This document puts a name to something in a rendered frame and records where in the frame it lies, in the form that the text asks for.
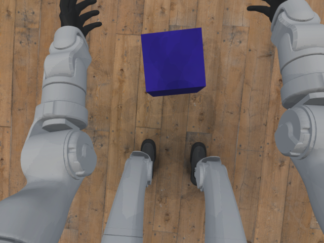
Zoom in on left robot hand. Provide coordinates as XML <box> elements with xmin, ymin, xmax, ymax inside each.
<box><xmin>59</xmin><ymin>0</ymin><xmax>102</xmax><ymax>38</ymax></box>

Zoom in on right robot hand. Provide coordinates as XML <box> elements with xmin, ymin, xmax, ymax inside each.
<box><xmin>247</xmin><ymin>0</ymin><xmax>287</xmax><ymax>23</ymax></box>

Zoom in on right robot forearm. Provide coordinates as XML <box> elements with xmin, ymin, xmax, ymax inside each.
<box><xmin>271</xmin><ymin>0</ymin><xmax>324</xmax><ymax>109</ymax></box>

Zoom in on left robot forearm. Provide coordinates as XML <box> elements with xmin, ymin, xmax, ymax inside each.
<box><xmin>20</xmin><ymin>26</ymin><xmax>92</xmax><ymax>171</ymax></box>

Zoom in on carton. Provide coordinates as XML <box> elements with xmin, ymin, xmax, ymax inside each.
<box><xmin>141</xmin><ymin>28</ymin><xmax>206</xmax><ymax>97</ymax></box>

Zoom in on right robot shin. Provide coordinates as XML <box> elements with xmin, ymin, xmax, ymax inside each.
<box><xmin>194</xmin><ymin>156</ymin><xmax>228</xmax><ymax>182</ymax></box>

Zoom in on right robot thigh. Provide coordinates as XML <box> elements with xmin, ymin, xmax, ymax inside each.
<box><xmin>197</xmin><ymin>161</ymin><xmax>247</xmax><ymax>243</ymax></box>

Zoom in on robot right upper arm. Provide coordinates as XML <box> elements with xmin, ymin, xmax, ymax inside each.
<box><xmin>274</xmin><ymin>105</ymin><xmax>324</xmax><ymax>234</ymax></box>

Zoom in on robot left upper arm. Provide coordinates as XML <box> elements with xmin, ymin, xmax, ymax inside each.
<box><xmin>0</xmin><ymin>129</ymin><xmax>97</xmax><ymax>243</ymax></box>

